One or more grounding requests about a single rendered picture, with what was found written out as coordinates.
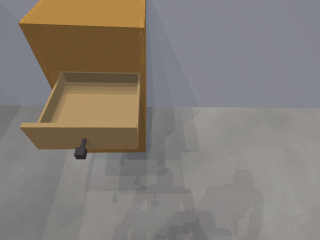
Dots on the cabinet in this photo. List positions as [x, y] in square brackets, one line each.
[91, 36]

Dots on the handle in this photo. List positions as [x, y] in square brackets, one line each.
[81, 152]

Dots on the drawer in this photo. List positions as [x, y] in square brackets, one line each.
[101, 107]

